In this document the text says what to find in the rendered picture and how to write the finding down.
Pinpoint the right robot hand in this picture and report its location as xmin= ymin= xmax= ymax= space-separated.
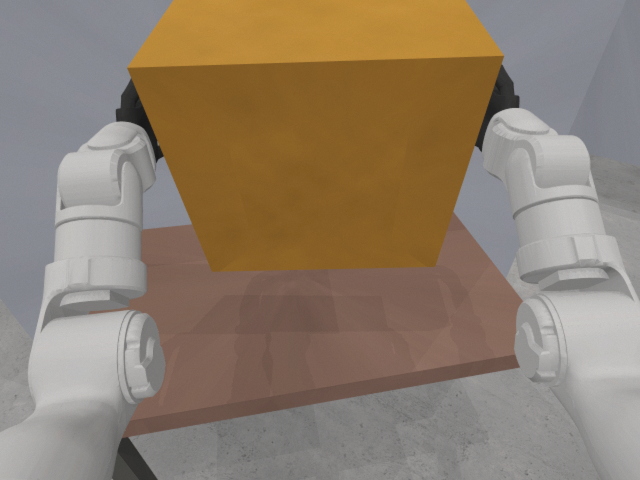
xmin=475 ymin=64 xmax=520 ymax=152

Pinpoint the left robot hand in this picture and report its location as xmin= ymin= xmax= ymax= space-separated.
xmin=116 ymin=79 xmax=164 ymax=163

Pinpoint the carton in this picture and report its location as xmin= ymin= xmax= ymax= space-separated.
xmin=127 ymin=0 xmax=504 ymax=272

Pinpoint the right robot upper arm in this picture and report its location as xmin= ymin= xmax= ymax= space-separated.
xmin=514 ymin=290 xmax=640 ymax=480

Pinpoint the left robot upper arm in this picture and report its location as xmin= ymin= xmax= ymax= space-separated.
xmin=0 ymin=310 xmax=165 ymax=480

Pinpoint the table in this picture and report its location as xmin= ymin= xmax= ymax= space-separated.
xmin=89 ymin=212 xmax=523 ymax=480

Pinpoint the left robot forearm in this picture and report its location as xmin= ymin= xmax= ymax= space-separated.
xmin=28 ymin=122 xmax=156 ymax=405

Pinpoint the right robot forearm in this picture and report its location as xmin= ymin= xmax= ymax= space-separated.
xmin=482 ymin=108 xmax=640 ymax=309

